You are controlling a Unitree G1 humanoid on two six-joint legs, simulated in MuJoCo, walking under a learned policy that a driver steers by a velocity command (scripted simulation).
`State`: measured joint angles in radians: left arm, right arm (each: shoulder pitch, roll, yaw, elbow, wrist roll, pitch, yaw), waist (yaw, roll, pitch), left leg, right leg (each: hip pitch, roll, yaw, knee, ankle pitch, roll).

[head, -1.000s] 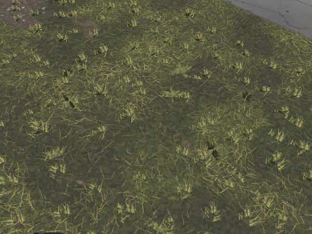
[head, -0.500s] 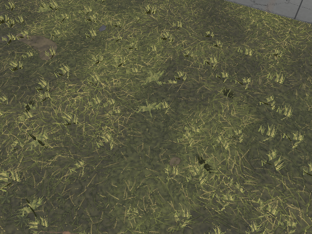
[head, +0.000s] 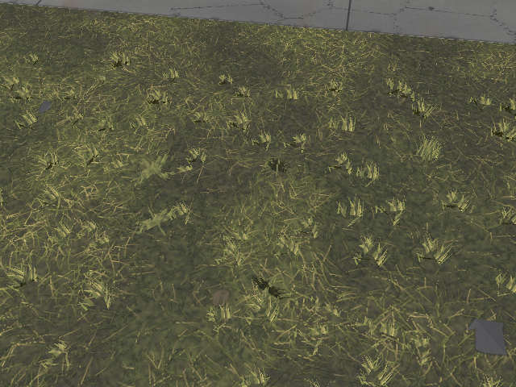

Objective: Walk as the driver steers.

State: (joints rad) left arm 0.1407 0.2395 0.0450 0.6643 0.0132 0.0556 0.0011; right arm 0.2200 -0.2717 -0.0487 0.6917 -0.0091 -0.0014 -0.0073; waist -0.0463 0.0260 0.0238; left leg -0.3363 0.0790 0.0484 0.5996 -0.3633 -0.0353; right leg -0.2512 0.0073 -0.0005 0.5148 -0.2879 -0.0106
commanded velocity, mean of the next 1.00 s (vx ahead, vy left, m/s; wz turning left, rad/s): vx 0.22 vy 0.00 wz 0.29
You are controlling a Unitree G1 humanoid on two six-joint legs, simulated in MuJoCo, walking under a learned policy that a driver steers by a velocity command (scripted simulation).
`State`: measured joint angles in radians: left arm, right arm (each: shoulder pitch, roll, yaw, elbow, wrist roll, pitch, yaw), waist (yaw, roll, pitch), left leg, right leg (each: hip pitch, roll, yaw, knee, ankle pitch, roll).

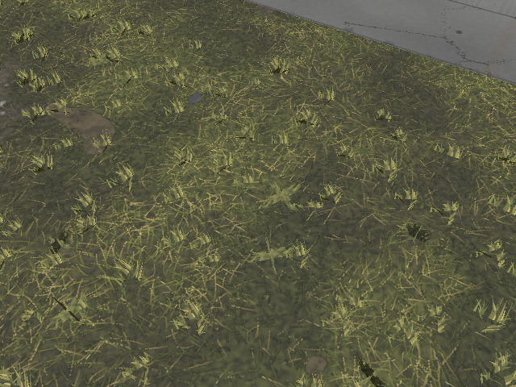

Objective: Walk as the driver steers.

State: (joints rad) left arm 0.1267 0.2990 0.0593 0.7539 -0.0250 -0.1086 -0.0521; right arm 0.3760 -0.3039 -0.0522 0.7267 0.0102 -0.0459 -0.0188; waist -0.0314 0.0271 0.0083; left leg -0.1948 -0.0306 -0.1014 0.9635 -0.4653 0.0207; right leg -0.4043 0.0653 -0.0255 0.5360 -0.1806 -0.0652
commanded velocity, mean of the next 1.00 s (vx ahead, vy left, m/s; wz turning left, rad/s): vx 0.49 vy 0.00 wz -0.26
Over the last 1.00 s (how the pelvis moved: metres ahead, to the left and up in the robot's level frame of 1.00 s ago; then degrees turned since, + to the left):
0.20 0.06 0.00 20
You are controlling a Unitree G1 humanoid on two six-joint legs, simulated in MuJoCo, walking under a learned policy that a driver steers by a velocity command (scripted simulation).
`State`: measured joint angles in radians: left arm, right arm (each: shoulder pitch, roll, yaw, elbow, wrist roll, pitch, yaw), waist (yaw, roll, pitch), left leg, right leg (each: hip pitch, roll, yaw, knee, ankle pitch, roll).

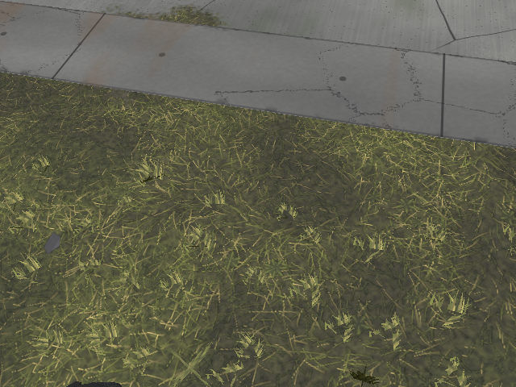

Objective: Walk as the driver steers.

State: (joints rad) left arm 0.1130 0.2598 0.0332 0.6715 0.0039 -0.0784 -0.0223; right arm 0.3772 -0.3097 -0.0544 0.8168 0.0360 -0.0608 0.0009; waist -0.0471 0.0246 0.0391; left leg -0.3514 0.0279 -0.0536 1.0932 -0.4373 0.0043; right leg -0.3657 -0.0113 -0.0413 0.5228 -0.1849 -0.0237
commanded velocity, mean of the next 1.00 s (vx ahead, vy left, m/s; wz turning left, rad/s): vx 0.39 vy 0.00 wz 0.22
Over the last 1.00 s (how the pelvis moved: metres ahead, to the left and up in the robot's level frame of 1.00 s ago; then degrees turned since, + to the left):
0.51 -0.12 0.01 -16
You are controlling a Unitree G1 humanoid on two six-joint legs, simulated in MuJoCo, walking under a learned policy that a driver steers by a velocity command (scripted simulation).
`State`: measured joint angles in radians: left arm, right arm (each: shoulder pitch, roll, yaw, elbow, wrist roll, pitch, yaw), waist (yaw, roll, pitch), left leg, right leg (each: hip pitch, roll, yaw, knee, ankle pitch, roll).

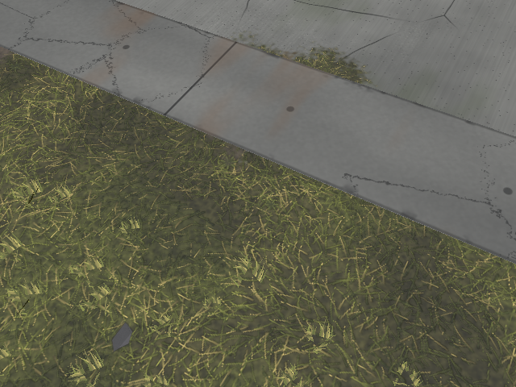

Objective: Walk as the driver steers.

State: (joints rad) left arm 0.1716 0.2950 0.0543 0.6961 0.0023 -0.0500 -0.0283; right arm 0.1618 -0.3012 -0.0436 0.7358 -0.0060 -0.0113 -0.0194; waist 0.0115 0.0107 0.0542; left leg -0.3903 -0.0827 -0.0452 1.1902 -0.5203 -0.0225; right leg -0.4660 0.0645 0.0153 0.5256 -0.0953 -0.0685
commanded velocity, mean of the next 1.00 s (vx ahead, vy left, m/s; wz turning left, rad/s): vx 0.38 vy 0.00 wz -0.23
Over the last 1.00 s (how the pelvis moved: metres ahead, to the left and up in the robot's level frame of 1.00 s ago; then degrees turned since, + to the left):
0.47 0.12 -0.01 13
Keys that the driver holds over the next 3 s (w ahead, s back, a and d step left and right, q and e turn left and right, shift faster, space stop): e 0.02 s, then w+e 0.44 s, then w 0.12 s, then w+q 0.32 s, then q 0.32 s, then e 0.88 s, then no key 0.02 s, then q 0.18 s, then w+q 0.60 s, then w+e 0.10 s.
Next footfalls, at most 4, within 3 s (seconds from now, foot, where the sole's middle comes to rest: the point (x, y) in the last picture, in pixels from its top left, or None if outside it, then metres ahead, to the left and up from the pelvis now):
0.30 left None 0.15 0.15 -0.76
0.74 right None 0.31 -0.22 -0.76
1.18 left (294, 320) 0.61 -0.04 -0.76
1.66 right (380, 360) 0.50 -0.25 -0.76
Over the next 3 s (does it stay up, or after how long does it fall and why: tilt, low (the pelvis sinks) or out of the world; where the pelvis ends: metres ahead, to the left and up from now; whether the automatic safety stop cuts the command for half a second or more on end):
stays up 0.74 -0.10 0.02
